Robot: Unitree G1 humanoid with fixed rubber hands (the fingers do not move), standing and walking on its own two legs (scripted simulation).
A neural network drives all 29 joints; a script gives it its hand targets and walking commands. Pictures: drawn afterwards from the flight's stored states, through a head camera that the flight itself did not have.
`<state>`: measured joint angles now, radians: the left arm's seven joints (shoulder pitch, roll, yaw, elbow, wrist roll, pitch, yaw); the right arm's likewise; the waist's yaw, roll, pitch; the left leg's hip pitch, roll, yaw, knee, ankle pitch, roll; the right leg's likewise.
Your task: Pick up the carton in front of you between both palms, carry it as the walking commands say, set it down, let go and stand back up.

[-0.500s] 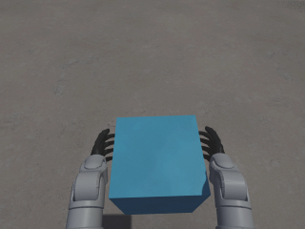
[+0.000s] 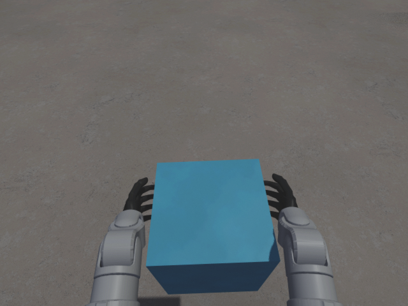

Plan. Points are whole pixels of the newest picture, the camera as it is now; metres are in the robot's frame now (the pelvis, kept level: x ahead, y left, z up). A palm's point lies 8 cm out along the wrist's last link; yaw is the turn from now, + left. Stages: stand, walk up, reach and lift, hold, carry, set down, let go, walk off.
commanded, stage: carry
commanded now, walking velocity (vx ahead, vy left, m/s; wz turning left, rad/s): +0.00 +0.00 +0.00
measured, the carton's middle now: (210, 231) +0.29 +0.00 -0.05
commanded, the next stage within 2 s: none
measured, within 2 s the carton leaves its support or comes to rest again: neither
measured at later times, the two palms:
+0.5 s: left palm (137, 213) +0.29 +0.14 +0.03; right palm (290, 211) +0.29 -0.15 +0.04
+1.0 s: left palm (138, 237) +0.24 +0.14 +0.03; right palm (301, 235) +0.24 -0.16 +0.04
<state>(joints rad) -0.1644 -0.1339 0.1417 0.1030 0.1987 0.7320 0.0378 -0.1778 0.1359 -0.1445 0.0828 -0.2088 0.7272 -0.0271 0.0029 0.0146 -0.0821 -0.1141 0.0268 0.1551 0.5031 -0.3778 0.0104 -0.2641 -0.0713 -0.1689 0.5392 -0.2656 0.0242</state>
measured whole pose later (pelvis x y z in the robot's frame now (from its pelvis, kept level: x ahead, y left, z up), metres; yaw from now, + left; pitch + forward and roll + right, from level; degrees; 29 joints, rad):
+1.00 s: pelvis -0.04 -0.01 +0.00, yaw -1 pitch +1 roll -1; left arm -0.18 -0.14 0.16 0.15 0.22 0.74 0.03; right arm -0.20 0.14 -0.16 0.14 -0.22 0.73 -0.02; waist 0.00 0.00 -0.09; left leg -0.13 0.03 0.18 0.50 -0.39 0.02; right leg -0.29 -0.06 -0.17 0.53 -0.26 0.00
